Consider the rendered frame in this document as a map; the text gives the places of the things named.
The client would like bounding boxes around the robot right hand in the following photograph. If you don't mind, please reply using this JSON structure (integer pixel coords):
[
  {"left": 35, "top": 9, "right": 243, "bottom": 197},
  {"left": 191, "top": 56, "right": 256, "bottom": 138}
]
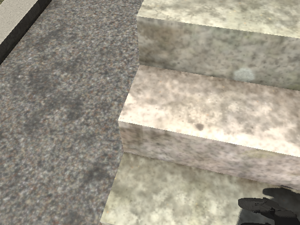
[{"left": 238, "top": 197, "right": 300, "bottom": 225}]

